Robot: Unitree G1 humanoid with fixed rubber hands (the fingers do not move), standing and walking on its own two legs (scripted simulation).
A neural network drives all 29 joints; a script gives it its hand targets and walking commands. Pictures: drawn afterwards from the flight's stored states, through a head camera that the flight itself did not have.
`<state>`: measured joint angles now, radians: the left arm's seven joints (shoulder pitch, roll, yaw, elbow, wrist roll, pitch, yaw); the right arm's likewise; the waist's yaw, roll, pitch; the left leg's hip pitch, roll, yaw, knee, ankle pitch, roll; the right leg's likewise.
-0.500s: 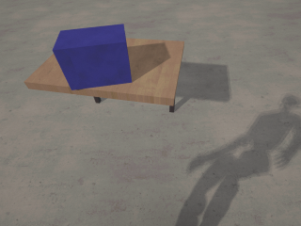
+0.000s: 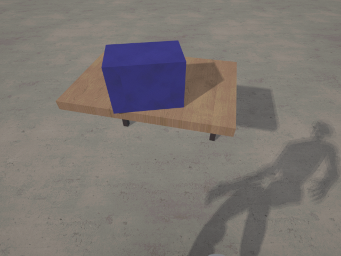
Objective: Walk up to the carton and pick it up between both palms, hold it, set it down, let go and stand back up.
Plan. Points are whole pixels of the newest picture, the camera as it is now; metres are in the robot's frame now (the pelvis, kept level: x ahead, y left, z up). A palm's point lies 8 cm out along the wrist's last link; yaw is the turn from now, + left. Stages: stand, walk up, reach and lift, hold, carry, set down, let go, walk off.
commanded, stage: walk up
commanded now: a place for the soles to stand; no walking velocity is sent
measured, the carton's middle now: (146, 77) +0.84 +0.12 -0.01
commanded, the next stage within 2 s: none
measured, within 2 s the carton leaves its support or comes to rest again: neither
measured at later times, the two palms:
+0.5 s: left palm out of the picture +0.12 +0.44 -0.07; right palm out of the picture +0.16 -0.22 -0.12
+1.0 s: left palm (3, 241) +0.21 +0.44 -0.10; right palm out of the picture +0.15 -0.20 -0.09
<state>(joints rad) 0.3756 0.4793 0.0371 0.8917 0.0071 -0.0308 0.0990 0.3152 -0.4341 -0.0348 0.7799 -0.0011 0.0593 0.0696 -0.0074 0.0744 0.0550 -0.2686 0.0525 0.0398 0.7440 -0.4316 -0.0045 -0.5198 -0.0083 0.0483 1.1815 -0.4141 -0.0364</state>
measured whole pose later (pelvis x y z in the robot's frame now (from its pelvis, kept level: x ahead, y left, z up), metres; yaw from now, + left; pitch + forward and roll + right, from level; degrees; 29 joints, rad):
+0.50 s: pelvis +0.08 +0.09 -0.01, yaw -1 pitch +0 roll -1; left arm 0.38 0.45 0.04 0.83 0.01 -0.07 0.10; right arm 0.26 -0.45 -0.03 0.72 0.00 0.08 0.06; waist -0.01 0.11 0.06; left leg -0.51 0.04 -0.05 1.06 -0.50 0.04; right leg -0.45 -0.08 0.04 0.66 -0.21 -0.01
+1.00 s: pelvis +0.12 +0.12 +0.00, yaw -6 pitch +0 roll +0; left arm 0.28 0.44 0.04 0.83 0.01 0.01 0.02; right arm 0.27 -0.40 -0.03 0.80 0.00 -0.02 -0.02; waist -0.01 -0.03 0.09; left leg -0.28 0.05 0.06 0.68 -0.40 0.00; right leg -0.50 0.03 0.10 0.85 -0.39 -0.01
